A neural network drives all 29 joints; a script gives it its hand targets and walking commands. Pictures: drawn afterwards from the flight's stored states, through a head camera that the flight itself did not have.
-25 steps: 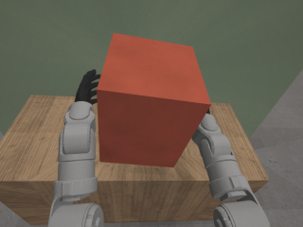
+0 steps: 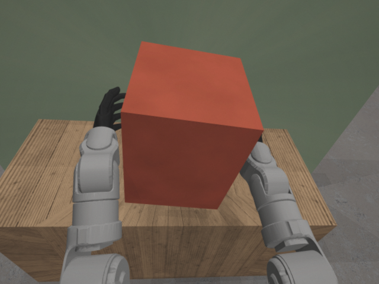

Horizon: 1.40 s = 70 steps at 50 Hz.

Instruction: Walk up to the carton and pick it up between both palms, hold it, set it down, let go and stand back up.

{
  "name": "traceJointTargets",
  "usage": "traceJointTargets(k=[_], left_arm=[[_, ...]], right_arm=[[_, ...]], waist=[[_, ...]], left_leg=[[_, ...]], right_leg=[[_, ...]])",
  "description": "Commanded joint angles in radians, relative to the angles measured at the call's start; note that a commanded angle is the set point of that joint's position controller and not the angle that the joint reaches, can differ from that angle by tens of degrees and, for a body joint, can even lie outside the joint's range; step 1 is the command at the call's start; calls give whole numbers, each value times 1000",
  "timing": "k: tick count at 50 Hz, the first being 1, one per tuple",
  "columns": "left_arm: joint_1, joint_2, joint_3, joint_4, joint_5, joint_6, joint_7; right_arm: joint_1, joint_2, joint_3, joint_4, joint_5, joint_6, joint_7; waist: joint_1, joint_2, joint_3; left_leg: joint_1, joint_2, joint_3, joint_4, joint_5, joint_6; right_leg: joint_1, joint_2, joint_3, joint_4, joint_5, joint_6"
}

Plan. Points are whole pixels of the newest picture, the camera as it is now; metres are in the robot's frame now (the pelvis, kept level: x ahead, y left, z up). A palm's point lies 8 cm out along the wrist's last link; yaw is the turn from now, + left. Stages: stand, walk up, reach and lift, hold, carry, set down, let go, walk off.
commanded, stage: hold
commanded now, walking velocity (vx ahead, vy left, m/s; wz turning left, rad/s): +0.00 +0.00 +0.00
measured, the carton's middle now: (182, 131) +0.38 +0.00 +0.15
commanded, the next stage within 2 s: none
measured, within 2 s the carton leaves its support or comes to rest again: neither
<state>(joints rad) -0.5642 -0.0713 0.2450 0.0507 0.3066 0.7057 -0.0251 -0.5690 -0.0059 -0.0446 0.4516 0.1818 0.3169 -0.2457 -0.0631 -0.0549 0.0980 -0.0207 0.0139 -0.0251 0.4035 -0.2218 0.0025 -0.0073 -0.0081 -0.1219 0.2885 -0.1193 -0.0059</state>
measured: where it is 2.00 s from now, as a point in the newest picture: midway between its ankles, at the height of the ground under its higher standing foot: outside the picture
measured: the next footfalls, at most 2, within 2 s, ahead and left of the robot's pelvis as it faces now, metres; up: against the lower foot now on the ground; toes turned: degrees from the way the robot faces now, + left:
none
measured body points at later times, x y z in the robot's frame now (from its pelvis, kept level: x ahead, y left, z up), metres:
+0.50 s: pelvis +0.00 +0.00 +0.00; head -0.03 +0.03 +0.45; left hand +0.37 +0.15 +0.17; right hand +0.37 -0.15 +0.15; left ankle +0.01 +0.11 -0.75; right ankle +0.04 -0.12 -0.75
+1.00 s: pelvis +0.00 +0.00 +0.00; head -0.03 +0.03 +0.45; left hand +0.37 +0.15 +0.17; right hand +0.37 -0.15 +0.15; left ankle +0.01 +0.11 -0.75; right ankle +0.04 -0.12 -0.75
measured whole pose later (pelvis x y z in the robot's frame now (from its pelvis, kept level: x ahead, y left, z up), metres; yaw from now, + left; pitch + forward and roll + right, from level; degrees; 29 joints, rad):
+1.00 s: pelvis +0.00 +0.00 +0.00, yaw +0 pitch -9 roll -1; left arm -0.57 -0.07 0.25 0.05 0.31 0.71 -0.03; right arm -0.57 -0.01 -0.05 0.45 0.18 0.31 -0.25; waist -0.07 -0.05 0.10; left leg -0.02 0.01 -0.03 0.40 -0.22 0.00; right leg -0.01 -0.01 -0.12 0.29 -0.12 -0.01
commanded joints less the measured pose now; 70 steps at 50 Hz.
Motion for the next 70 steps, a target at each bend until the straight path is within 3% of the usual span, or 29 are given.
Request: traceJointTargets(k=[1, 70], left_arm=[[-587, -543, -525, -58, -149, -39, -111], [-591, -545, -526, -67, -153, -40, -112]], right_arm=[[-935, 559, 454, -429, 72, -112, 105], [-929, 560, 459, -431, 76, -112, 104]], waist=[[-15, 89, -482], [-18, 90, -491]], left_leg=[[19, -50, 9, -63, 304, -22], [25, -48, 8, -60, 322, -23]], right_leg=[[191, 54, 23, 1, 163, 27], [193, 56, 22, 2, 175, 28]])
